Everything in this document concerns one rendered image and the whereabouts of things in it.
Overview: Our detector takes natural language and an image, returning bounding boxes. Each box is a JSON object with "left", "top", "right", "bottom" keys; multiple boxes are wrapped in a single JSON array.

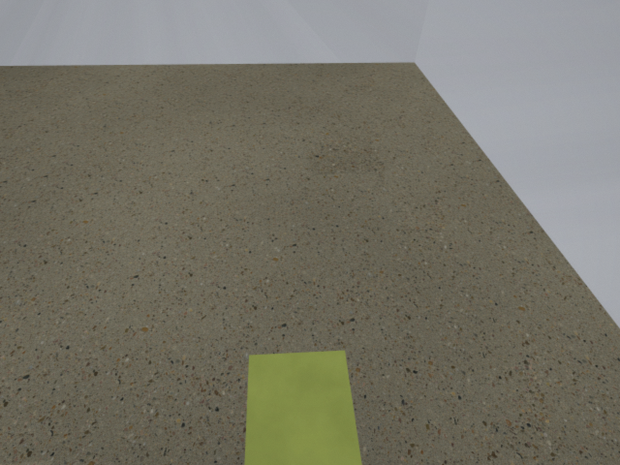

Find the carton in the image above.
[{"left": 244, "top": 351, "right": 362, "bottom": 465}]

